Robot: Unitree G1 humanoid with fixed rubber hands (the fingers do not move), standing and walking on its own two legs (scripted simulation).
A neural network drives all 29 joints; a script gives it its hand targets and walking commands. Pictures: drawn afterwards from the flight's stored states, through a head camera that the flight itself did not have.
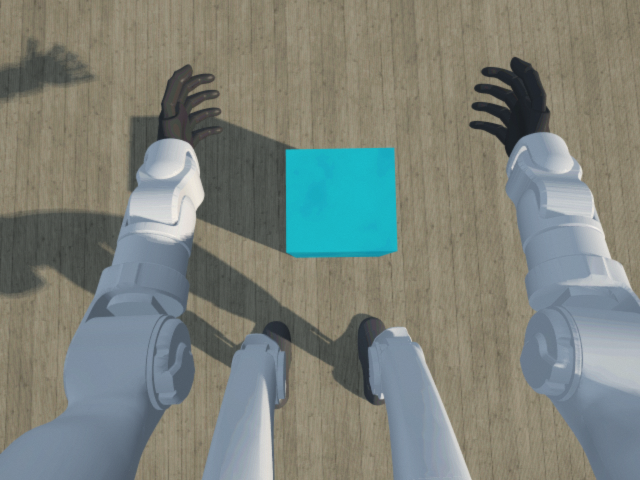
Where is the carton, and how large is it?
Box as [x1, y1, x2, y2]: [286, 148, 396, 257]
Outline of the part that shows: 393,148 287,149 286,252 296,257 379,256 395,251 396,219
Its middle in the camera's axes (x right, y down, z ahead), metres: +0.05 -0.06 +0.86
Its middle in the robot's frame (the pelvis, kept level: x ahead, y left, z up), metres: +0.48 -0.04 -0.52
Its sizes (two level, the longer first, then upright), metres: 0.210 0.200 0.250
